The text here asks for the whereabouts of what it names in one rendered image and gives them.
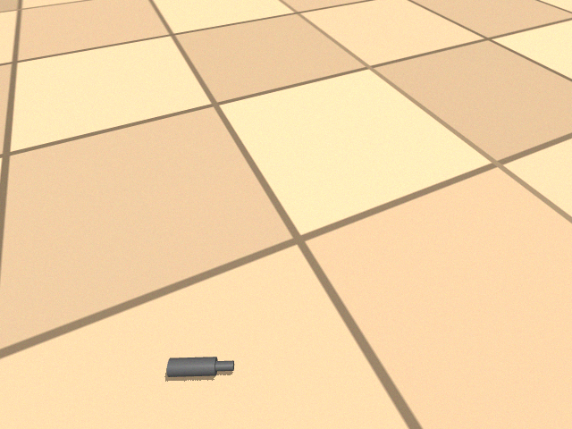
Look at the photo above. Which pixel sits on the bottle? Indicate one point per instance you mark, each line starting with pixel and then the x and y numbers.
pixel 197 366

